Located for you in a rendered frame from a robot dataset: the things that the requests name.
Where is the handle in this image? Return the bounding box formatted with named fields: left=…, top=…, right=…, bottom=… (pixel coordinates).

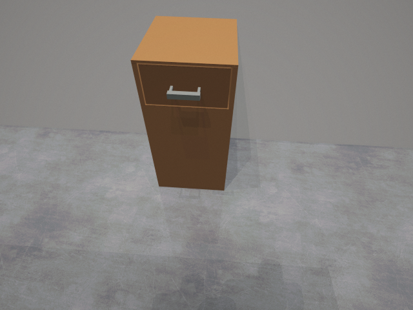
left=166, top=86, right=201, bottom=101

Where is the drawer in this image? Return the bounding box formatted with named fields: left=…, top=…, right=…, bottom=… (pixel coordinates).
left=138, top=63, right=231, bottom=108

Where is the cabinet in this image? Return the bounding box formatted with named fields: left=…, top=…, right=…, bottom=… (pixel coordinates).
left=131, top=16, right=238, bottom=191

